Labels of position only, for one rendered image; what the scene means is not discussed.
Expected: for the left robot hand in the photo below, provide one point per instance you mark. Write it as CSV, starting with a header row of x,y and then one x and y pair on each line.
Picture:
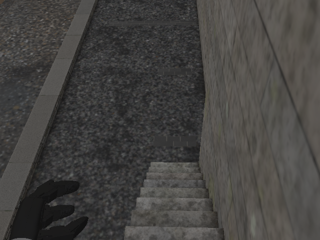
x,y
34,214

